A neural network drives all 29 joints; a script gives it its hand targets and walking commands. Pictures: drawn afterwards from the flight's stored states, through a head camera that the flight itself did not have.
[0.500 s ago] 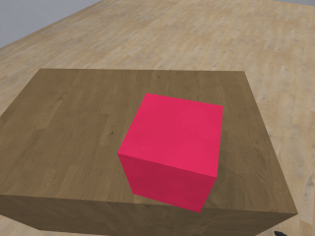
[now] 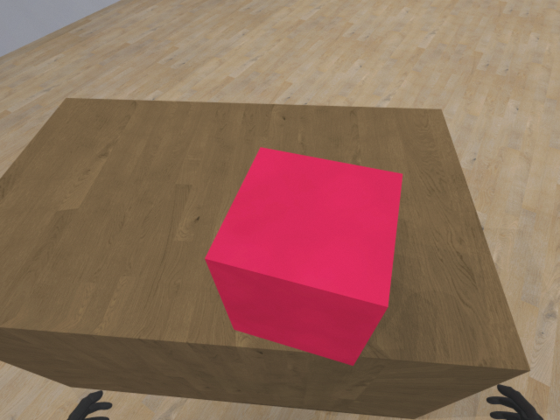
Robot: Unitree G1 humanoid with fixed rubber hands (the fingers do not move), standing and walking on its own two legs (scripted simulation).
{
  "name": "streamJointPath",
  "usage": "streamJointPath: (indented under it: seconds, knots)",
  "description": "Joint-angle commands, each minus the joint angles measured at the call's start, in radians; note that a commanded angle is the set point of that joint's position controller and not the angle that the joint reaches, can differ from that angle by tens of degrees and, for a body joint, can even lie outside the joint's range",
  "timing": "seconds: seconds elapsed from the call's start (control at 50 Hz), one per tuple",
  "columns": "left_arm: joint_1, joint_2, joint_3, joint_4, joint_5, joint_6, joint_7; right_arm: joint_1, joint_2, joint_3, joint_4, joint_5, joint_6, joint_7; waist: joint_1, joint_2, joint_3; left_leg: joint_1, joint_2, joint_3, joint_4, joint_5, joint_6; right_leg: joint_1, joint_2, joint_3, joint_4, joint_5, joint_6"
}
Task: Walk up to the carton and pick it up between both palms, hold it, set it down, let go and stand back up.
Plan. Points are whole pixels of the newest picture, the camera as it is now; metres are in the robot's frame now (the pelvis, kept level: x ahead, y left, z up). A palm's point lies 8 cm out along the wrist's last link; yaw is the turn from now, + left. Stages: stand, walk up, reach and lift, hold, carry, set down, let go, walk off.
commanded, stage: walk up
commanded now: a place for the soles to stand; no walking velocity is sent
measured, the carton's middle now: (308, 260) +0.35 -0.02 +0.00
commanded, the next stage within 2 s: stand in 0.48 s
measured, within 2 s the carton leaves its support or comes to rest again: neither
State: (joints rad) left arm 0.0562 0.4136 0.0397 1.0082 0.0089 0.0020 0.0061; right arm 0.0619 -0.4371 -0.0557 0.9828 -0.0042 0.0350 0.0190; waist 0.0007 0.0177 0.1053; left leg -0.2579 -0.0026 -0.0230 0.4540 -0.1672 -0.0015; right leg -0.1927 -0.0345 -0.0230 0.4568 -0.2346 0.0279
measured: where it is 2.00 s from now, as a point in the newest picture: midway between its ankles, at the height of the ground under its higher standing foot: outside the picture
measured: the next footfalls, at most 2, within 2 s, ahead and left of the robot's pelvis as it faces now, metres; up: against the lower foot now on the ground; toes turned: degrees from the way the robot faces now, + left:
right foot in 0.48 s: -0.02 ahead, -0.10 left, +0.00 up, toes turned -4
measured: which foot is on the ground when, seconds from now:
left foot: down 0.00-1.00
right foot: down 0.00-0.22, up 0.24-0.46, down 0.48-1.00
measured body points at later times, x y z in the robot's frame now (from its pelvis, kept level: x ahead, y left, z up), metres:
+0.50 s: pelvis -0.04 +0.02 -0.01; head +0.00 +0.02 +0.44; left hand +0.08 +0.34 -0.12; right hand +0.08 -0.30 -0.11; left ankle +0.00 +0.13 -0.74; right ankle -0.06 -0.10 -0.74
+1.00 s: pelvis -0.03 +0.02 +0.00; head -0.02 +0.03 +0.45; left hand +0.10 +0.34 -0.11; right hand +0.07 -0.30 -0.10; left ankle +0.00 +0.13 -0.74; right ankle -0.06 -0.10 -0.74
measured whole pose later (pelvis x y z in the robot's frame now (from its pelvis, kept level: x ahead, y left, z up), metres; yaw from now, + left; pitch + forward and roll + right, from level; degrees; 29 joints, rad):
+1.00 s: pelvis -0.03 +0.02 +0.00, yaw -2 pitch -1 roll +0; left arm 0.09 0.39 0.05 0.95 0.00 0.09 0.01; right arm 0.07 -0.38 -0.08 1.08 -0.06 -0.09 0.02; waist -0.01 -0.01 0.04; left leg -0.22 0.00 0.03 0.42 -0.18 0.01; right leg -0.13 -0.01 0.01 0.41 -0.26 0.00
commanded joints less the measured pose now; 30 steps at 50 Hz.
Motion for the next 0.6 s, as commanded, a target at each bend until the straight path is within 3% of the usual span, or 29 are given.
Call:
streamJointPath:
  seconds: [0.0,0.04,0.06,0.08,0.12,0.14,0.16,0.18,0.2,0.22,0.24,0.26,0.28,0.3,0.32,0.34,0.38,0.42,0.44,0.46,0.48,0.5,0.52,0.54,0.58]
  knots:
    - [0.010,0.218,0.042,-0.064,0.003,-0.002,0.006,-0.006,-0.171,-0.041,-0.075,-0.009,0.006,0.000,0.000,-0.028,-0.122,0.063,0.075,-0.082,0.027,0.035,0.055,-0.059,-0.138,0.140,-0.082,0.106,-0.123]
    - [0.005,0.244,0.051,-0.078,0.012,-0.005,0.006,0.004,-0.158,-0.039,-0.082,-0.012,0.012,0.009,-0.001,-0.092,-0.116,0.058,0.034,-0.050,0.117,-0.028,0.037,-0.086,-0.200,0.191,-0.124,0.100,-0.165]
    - [-0.011,0.261,0.058,-0.098,0.016,-0.006,0.008,0.040,-0.145,-0.041,-0.078,-0.014,0.016,0.013,-0.010,-0.151,-0.113,0.071,0.008,-0.031,0.179,-0.136,0.028,-0.116,-0.244,0.223,-0.133,0.103,-0.188]
    - [-0.036,0.266,0.061,-0.111,0.020,-0.006,0.010,0.059,-0.136,-0.040,-0.086,-0.022,0.017,0.018,-0.019,-0.146,-0.124,0.079,-0.006,-0.019,0.240,-0.242,0.024,-0.151,-0.279,0.249,-0.127,0.098,-0.216]
    - [-0.091,0.276,0.070,-0.141,0.026,-0.006,0.012,0.127,-0.133,-0.044,-0.089,-0.019,0.018,0.023,-0.047,-0.211,-0.104,0.085,0.000,-0.031,0.259,-0.306,0.035,-0.193,-0.295,0.251,-0.105,0.084,-0.229]
    - [-0.092,0.256,0.065,-0.155,0.020,-0.003,0.012,0.160,-0.144,-0.051,-0.089,-0.022,0.015,0.022,-0.058,-0.208,-0.112,0.101,0.006,-0.025,0.210,-0.240,0.041,-0.194,-0.258,0.203,-0.049,0.133,-0.201]
    - [-0.095,0.228,0.053,-0.159,0.014,-0.001,0.011,0.157,-0.155,-0.053,-0.089,-0.018,0.007,0.019,-0.058,-0.149,-0.077,0.081,0.030,-0.044,0.084,-0.147,0.051,-0.179,-0.188,0.143,0.026,0.156,-0.151]
    - [-0.047,0.193,0.043,-0.163,0.002,0.002,0.011,0.115,-0.193,-0.061,-0.113,-0.023,-0.003,0.009,-0.031,0.022,-0.057,0.013,0.133,-0.185,-0.053,0.095,0.089,-0.130,-0.055,0.056,0.171,0.132,-0.091]
    - [-0.029,0.144,0.029,-0.160,-0.012,0.006,0.009,0.060,-0.205,-0.054,-0.127,-0.025,-0.024,0.005,-0.004,0.106,-0.082,0.050,0.224,-0.311,-0.121,0.249,0.128,-0.133,0.046,0.027,0.242,-0.047,-0.043]
    - [0.009,0.133,0.029,-0.139,-0.011,0.015,0.007,0.052,-0.197,-0.048,-0.133,-0.031,-0.040,-0.002,0.001,0.106,-0.117,0.100,0.271,-0.375,-0.132,0.257,0.171,-0.151,0.057,0.078,0.301,-0.320,-0.035]
    - [0.057,0.162,0.036,-0.110,-0.009,0.020,0.011,0.033,-0.212,-0.051,-0.149,-0.035,-0.047,-0.004,0.001,0.126,-0.156,0.026,0.296,-0.388,-0.145,0.073,0.216,-0.111,0.038,0.127,0.378,-0.381,-0.043]
    - [0.073,0.167,0.045,-0.101,-0.011,0.023,0.008,0.011,-0.203,-0.048,-0.159,-0.034,-0.048,-0.006,0.019,0.134,-0.107,-0.070,0.293,-0.404,-0.168,-0.070,0.219,-0.080,0.038,0.136,0.417,-0.375,-0.058]
    - [0.066,0.167,0.042,-0.097,-0.017,0.017,0.004,-0.022,-0.190,-0.039,-0.173,-0.034,-0.053,-0.010,0.026,0.133,-0.066,-0.113,0.249,-0.322,-0.180,-0.106,0.187,-0.059,0.038,0.142,0.420,-0.315,-0.068]
    - [0.076,0.161,0.048,-0.102,-0.020,0.012,0.001,-0.030,-0.177,-0.038,-0.178,-0.039,-0.056,-0.016,0.025,0.159,-0.069,-0.019,0.217,-0.275,-0.153,-0.015,0.172,-0.111,0.043,0.132,0.408,-0.281,-0.070]
    - [0.077,0.154,0.044,-0.103,-0.013,0.006,0.003,-0.012,-0.168,-0.034,-0.173,-0.031,-0.061,-0.020,0.026,0.118,-0.104,0.082,0.219,-0.250,-0.098,0.142,0.166,-0.158,0.042,0.125,0.384,-0.255,-0.061]
    - [0.087,0.154,0.044,-0.108,-0.011,0.003,0.004,0.039,-0.167,-0.034,-0.164,-0.027,-0.064,-0.024,0.010,0.140,-0.133,0.150,0.223,-0.241,-0.065,0.235,0.171,-0.163,0.037,0.109,0.328,-0.241,-0.045]
    - [0.053,0.149,0.046,-0.110,-0.004,-0.007,0.005,0.067,-0.154,-0.028,-0.163,-0.022,-0.070,-0.027,-0.005,0.084,-0.150,0.181,0.251,-0.272,-0.054,0.315,0.172,-0.099,0.007,0.100,0.158,-0.239,-0.040]
    - [0.076,0.132,0.043,-0.096,0.006,-0.016,0.005,0.061,-0.162,-0.030,-0.154,-0.020,-0.059,-0.025,0.013,0.079,-0.165,0.191,0.195,-0.174,0.009,0.299,0.139,0.004,0.018,0.043,-0.095,-0.094,-0.045]
    - [0.109,0.130,0.043,-0.086,0.016,-0.022,0.009,0.038,-0.143,-0.022,-0.154,-0.011,-0.056,-0.027,0.034,0.052,-0.175,0.160,0.188,-0.150,0.051,0.312,0.105,0.086,-0.013,0.082,-0.219,0.060,-0.056]
    - [0.110,0.157,0.044,-0.091,0.025,-0.033,0.012,0.047,-0.125,-0.018,-0.158,0.001,-0.055,-0.026,0.020,0.012,-0.216,0.106,0.143,-0.111,0.072,0.248,0.061,0.160,-0.073,0.168,-0.197,0.183,-0.082]
    - [0.087,0.197,0.049,-0.091,0.031,-0.040,0.016,0.036,-0.100,-0.011,-0.158,0.006,-0.055,-0.022,0.000,-0.068,-0.188,0.031,0.073,-0.065,0.091,0.124,0.031,0.173,-0.162,0.276,-0.187,0.307,-0.098]
    - [-0.006,0.203,0.049,-0.108,0.027,-0.040,0.011,0.050,-0.091,-0.008,-0.134,0.000,-0.049,-0.020,-0.037,-0.090,-0.125,0.008,0.035,-0.022,0.016,-0.124,0.010,0.099,-0.205,0.303,-0.181,0.165,-0.139]
    - [-0.032,0.216,0.047,-0.108,0.015,-0.039,0.001,0.075,-0.105,-0.014,-0.113,-0.003,-0.048,-0.021,-0.040,-0.114,-0.119,0.144,0.046,-0.041,0.021,-0.195,0.018,-0.042,-0.215,0.288,-0.154,0.068,-0.166]
    - [-0.045,0.185,0.039,-0.102,0.016,-0.033,-0.008,0.077,-0.118,-0.015,-0.099,-0.012,-0.055,-0.019,-0.050,-0.107,-0.076,0.165,0.061,-0.073,-0.072,-0.152,0.027,-0.076,-0.167,0.240,-0.148,0.000,-0.126]
    - [0.009,0.151,0.030,-0.087,0.005,-0.033,-0.009,0.029,-0.147,-0.021,-0.082,-0.017,-0.068,-0.016,-0.017,-0.060,-0.091,0.172,0.105,-0.125,-0.109,-0.032,0.045,-0.047,-0.071,0.156,-0.156,-0.027,-0.074]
